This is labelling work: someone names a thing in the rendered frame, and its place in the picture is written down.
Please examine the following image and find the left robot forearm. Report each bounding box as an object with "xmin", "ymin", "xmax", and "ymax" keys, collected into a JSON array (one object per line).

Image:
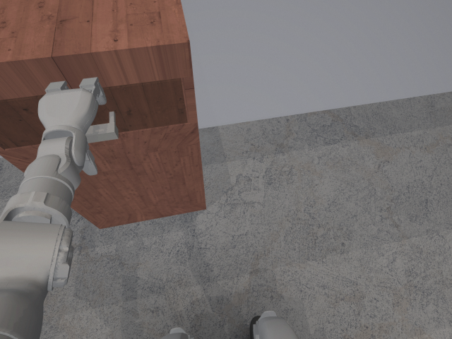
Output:
[{"xmin": 0, "ymin": 125, "xmax": 87, "ymax": 228}]

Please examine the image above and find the cabinet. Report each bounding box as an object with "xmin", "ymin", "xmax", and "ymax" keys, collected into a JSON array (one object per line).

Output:
[{"xmin": 0, "ymin": 0, "xmax": 206, "ymax": 229}]

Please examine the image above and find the drawer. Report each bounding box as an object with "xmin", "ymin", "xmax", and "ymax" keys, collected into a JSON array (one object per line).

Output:
[{"xmin": 0, "ymin": 78, "xmax": 188, "ymax": 149}]

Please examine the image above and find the robot right shin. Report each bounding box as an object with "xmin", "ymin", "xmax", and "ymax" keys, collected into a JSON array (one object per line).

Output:
[{"xmin": 258, "ymin": 311, "xmax": 277, "ymax": 321}]

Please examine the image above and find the robot left shin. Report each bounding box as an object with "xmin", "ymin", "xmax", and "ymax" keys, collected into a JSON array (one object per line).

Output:
[{"xmin": 169, "ymin": 328, "xmax": 188, "ymax": 335}]

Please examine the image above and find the left robot upper arm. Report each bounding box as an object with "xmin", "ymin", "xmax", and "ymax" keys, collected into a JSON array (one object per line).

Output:
[{"xmin": 0, "ymin": 220, "xmax": 74, "ymax": 339}]

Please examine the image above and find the handle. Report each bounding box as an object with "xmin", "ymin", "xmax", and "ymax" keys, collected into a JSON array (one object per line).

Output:
[{"xmin": 85, "ymin": 112, "xmax": 119, "ymax": 143}]

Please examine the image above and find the robot shin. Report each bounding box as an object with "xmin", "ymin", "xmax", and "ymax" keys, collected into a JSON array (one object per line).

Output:
[
  {"xmin": 169, "ymin": 328, "xmax": 188, "ymax": 335},
  {"xmin": 258, "ymin": 311, "xmax": 277, "ymax": 321}
]

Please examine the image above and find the robot left hand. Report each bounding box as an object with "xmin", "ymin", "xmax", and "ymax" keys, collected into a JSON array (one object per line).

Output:
[{"xmin": 38, "ymin": 77, "xmax": 107, "ymax": 175}]

